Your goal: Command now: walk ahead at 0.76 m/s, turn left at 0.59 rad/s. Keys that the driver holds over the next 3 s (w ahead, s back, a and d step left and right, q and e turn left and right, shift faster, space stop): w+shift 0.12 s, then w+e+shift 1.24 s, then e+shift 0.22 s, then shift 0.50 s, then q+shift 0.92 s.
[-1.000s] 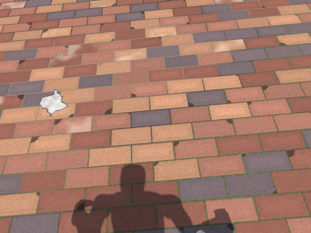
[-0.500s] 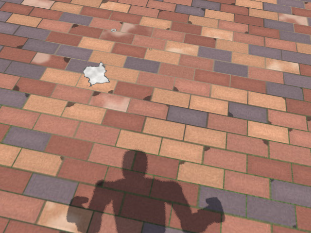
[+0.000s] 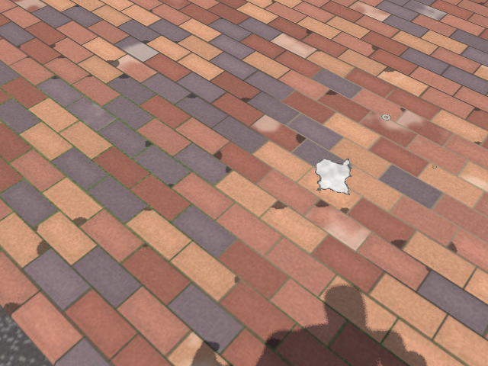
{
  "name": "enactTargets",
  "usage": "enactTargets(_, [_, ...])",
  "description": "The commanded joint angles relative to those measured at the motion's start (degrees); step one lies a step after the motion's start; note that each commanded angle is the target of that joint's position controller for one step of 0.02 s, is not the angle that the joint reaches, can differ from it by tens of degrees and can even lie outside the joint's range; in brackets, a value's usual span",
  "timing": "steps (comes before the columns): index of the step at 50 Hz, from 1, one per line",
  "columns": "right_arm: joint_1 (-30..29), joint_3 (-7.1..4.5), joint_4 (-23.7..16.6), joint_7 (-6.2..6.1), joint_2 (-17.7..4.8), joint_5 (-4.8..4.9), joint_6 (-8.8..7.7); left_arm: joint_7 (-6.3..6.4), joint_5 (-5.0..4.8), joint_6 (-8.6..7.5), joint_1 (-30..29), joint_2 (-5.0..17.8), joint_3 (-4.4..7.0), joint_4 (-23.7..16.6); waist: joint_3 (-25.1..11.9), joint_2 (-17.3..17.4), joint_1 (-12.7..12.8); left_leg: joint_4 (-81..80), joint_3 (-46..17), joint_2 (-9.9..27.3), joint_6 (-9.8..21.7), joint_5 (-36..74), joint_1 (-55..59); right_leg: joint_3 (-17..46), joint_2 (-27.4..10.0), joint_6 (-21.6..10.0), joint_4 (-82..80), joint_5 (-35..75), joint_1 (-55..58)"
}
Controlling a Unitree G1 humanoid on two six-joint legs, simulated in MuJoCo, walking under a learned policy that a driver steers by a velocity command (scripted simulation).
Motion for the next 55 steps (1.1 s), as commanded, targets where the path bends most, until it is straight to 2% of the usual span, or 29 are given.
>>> enactTargets(1, [-10.1, 0.68, -8.9, 1.22, -1.6, -1.18, -3.07, 0.81, -0.48, -1.08, 5.5, 8.6, 2.22, 0.7, 2.9, -3.6, 1.2, 17.8, -0.4, 4.6, 0.3, 7.3, -29.5, 43.8, -22.8, -12.8, -31.3, -30.3, 18.3])
enactTargets(4, [-9.9, 0.62, -7.7, 2.66, -3.1, -1.01, -1.97, 0.69, -0.94, -1.65, 8.2, 6.3, 1.40, 5.0, 5.6, -11.1, 0.4, 13.9, 1.5, 3.8, -2.9, 10.1, -26.1, 25.5, -15.0, -10.0, -34.3, -16.6, 16.4])
enactTargets(7, [-16.3, 1.33, -9.6, 3.71, -3.6, -0.89, -2.02, 0.74, -1.39, -2.47, 11.7, 6.2, 1.54, 7.3, 7.7, -8.9, 1.1, 4.2, 3.4, 5.8, -3.7, 12.4, -27.0, 19.9, -15.3, -10.6, -38.6, -5.7, 20.4])
enactTargets(9, [-20.3, 2.74, -10.3, 5.44, -2.3, -0.33, -2.44, 0.64, -2.04, -1.90, 10.4, 7.2, 1.82, 7.2, 7.7, -7.8, 1.7, -16.2, 13.0, 6.9, -4.8, 14.1, -11.0, 12.3, -11.0, -8.8, -42.2, -0.2, 13.3])
enactTargets(11, [-19.0, 3.01, -8.8, 5.88, -0.9, 0.66, -2.70, -0.02, -2.36, -1.46, 13.1, 11.5, 2.76, 8.7, 7.2, -10.9, 2.4, -21.8, 17.5, 3.8, -3.9, 9.8, 3.7, 10.9, -13.4, -9.3, -43.6, 8.4, 9.8])
enactTargets(12, [-13.0, 2.02, -7.1, 5.00, -2.6, 0.45, -2.88, -0.49, -2.58, -1.52, 12.8, 12.7, 2.90, 9.1, 4.7, -11.3, -1.3, -22.5, 18.5, 1.4, -2.7, 9.3, 11.2, 9.8, -14.6, -9.2, -37.5, 24.3, 10.4])
enactTargets(13, [-2.5, 0.66, -3.3, 3.65, -4.5, 0.35, -3.28, -0.89, -2.90, -1.71, 12.0, 13.2, 2.92, 9.0, -0.8, -7.4, -7.2, -26.1, 17.9, -0.2, -2.0, 11.7, 23.6, 5.6, -11.8, -8.2, -23.3, 41.2, 9.9])
enactTargets(14, [8.7, -0.87, -0.4, 2.06, -7.7, -0.73, -3.76, -1.34, -3.23, -2.39, 10.6, 13.2, 2.96, 8.1, -8.3, -5.0, -13.5, -24.5, 14.2, 3.7, -1.9, 11.0, 40.7, 3.8, -8.8, -7.0, -6.3, 38.9, 0.7])
enactTargets(15, [16.7, -2.07, 0.0, 0.67, -13.7, -2.76, -4.62, -1.59, -3.26, -2.65, 10.9, 4.7, 1.01, 5.2, -17.4, 9.3, -14.9, -31.2, -7.4, 22.1, -1.4, -14.5, 52.8, 3.0, -3.2, -5.7, 16.4, 1.9, -12.2])
enactTargets(16, [17.2, -2.24, -0.7, -0.12, -15.6, -2.70, -4.78, -1.05, -4.76, -2.36, 9.9, 4.9, 1.06, 2.6, -20.3, 13.8, -14.3, -44.8, -31.0, 30.2, -1.4, -26.5, 46.4, 7.8, -0.5, -6.4, 28.0, -1.0, -16.5])
enactTargets(18, [5.3, -0.27, -0.2, -0.40, -7.7, -1.94, -4.90, -1.16, -3.56, -1.29, 7.0, 5.9, 1.20, 3.4, -4.2, 3.2, -7.4, -44.0, -17.3, 26.0, -0.7, -12.9, 31.5, 6.3, -6.5, -6.1, 30.3, 10.6, -19.6])
enactTargets(20, [2.5, 0.85, 1.4, -0.40, -3.9, -1.23, -5.46, -2.37, -2.71, 0.11, 8.3, 4.4, 0.98, 5.5, 1.0, 3.4, -3.7, -46.3, -3.8, 20.1, -1.8, 1.3, 24.3, 5.4, -8.5, -4.7, 27.6, 12.9, -16.7])
enactTargets(22, [4.1, 1.39, 3.7, -0.28, -1.8, -0.26, -6.47, -3.27, -2.60, 1.76, 7.1, 3.2, 0.71, 5.3, 3.6, 4.5, -2.6, -47.9, 3.2, 19.1, -2.3, 11.5, 23.2, 4.5, -9.0, -4.5, 27.9, 13.3, -18.0])
enactTargets(27, [7.4, 1.83, 9.2, -0.35, -0.4, 0.17, -7.90, -4.52, -2.24, 2.76, -5.5, 1.8, -0.74, 0.0, 10.2, 2.6, -1.6, -52.6, 19.3, 16.9, -3.6, 35.0, 22.7, -0.3, -8.0, -5.2, 20.4, 21.3, -23.3])
enactTargets(30, [7.6, 1.68, 11.1, -1.28, -3.0, 0.21, -7.79, -5.50, -2.43, 2.62, -11.0, 1.2, -2.21, -2.9, 12.6, -0.2, -0.7, -53.7, 27.4, 15.3, -6.0, 51.9, 21.4, -7.5, -6.1, -7.7, 5.0, 24.9, -15.5])
enactTargets(33, [9.5, 0.47, 12.0, -2.83, -8.5, 0.07, -7.15, -5.15, -2.79, 2.90, -7.5, 4.2, -1.92, -1.7, 6.1, 2.2, 2.6, -43.2, 28.7, 16.6, -7.2, 87.8, 27.0, -13.6, 1.4, -10.6, -1.6, 24.1, 0.2])
enactTargets(35, [4.1, -0.72, 10.3, -3.63, -12.6, -0.67, -5.24, -3.97, -2.91, 2.97, 13.5, 9.6, 0.46, 4.4, -4.7, 4.4, 13.4, -17.4, 26.4, 18.5, -6.7, 95.7, 24.1, -9.8, 4.4, -13.2, -2.0, 18.6, 22.0])
enactTargets(36, [0.9, -0.92, 9.1, -3.17, -12.7, -0.72, -4.49, -2.63, -2.94, 2.78, 24.7, 12.7, 2.38, 8.2, -8.2, 0.7, 17.7, 4.7, 25.9, 15.3, -6.1, 76.5, 14.9, -3.5, 3.0, -15.9, -8.5, 17.5, 36.3])
enactTargets(37, [-1.9, 0.63, 8.5, -1.58, -5.7, -1.28, -5.00, -0.99, -4.72, 3.49, 19.8, 15.1, 3.97, 8.4, -3.0, -12.9, 12.6, 27.9, 24.3, 2.6, -6.2, 7.3, -3.8, 5.3, -1.7, -17.0, -9.7, 15.8, 42.1])
enactTargets(38, [6.1, 1.89, 2.0, -1.33, -3.1, 0.10, -6.03, -0.84, -2.28, 3.96, 13.1, 21.4, 4.69, 5.0, -11.2, -17.1, 2.5, 43.0, 14.0, 0.8, -8.0, -2.7, -21.8, 35.5, -14.0, -28.5, -16.7, 15.5, 53.1])
enactTargets(39, [2.3, 2.23, 0.8, -1.22, -6.0, -0.38, -7.50, -0.41, -2.87, 4.11, 13.1, 19.4, 5.02, 3.1, -14.0, -7.0, 5.8, 40.6, 6.9, 3.1, -7.2, 2.2, -26.0, 46.8, -17.1, -30.1, -28.3, 0.8, 52.1])
enactTargets(40, [0.2, 2.42, 0.9, -1.04, -6.8, -0.40, -8.25, 0.26, -2.86, 3.71, 12.0, 15.4, 4.13, 4.2, -2.7, -0.7, 2.9, 33.0, 6.5, 6.1, -6.6, 5.8, -26.3, 45.5, -16.4, -26.6, -33.9, -2.3, 40.8])
enactTargets(41, [-1.7, 2.57, 0.7, -1.10, -6.7, -1.06, -8.02, 0.43, -2.82, 2.82, 10.1, 12.9, 3.46, 4.8, 2.3, 3.5, -0.1, 26.4, 6.7, 8.5, -7.0, 6.4, -22.7, 40.9, -14.2, -24.2, -34.6, 2.1, 31.1])
enactTargets(44, [-0.7, 3.43, 1.2, -0.99, -4.8, -3.30, -4.24, 0.73, -3.22, 0.02, 7.3, 10.6, 2.00, 4.7, 7.1, 4.8, -5.5, 15.2, 7.8, 11.9, -9.8, 2.5, -13.1, 28.5, -7.0, -22.0, -34.7, 12.9, 11.4])
enactTargets(47, [-11.4, 4.69, -3.6, 0.05, -2.5, -2.20, -3.51, 0.33, -3.29, -1.27, 7.2, 11.4, 2.28, 4.5, 10.0, 1.9, -3.3, -3.3, 11.8, 12.3, -11.2, 13.4, -6.6, 22.3, -1.7, -19.8, -37.6, 18.0, 0.7])
enactTargets(49, [-15.7, 5.42, -4.8, 0.55, -0.9, -0.74, -3.68, -0.12, -3.58, -1.33, 8.5, 11.8, 2.76, 4.9, 8.5, -1.3, -0.5, -14.9, 12.9, 10.1, -10.5, 26.1, -0.8, 20.4, 0.2, -16.6, -36.7, 25.6, 1.6])
enactTargets(52, [-17.7, 4.90, -5.3, 0.29, -2.9, 0.25, -4.02, -0.42, -4.16, -1.20, 11.4, 13.2, 3.44, 6.0, 5.0, -4.2, 2.2, -23.6, 12.7, 7.1, -8.8, 30.9, 2.9, 22.4, -2.0, -13.9, -32.7, 37.6, 11.7])
enactTargets(54, [-13.9, 3.79, -4.2, -0.40, -5.8, 0.15, -4.33, 0.09, -3.86, -0.96, 11.0, 14.5, 3.85, 5.9, 1.6, -4.6, 0.2, -28.2, 11.6, 4.5, -7.9, 25.5, 8.9, 23.7, -2.4, -11.5, -24.8, 48.3, 18.3])
enactTargets(55, [-7.3, 2.50, -2.4, -1.07, -8.6, 0.38, -4.58, 0.01, -3.34, -0.92, 10.1, 16.2, 4.17, 5.8, -3.3, -4.4, -3.4, -27.9, 11.4, 3.1, -7.3, 19.5, 16.2, 23.5, -2.2, -10.1, -15.9, 53.9, 20.0])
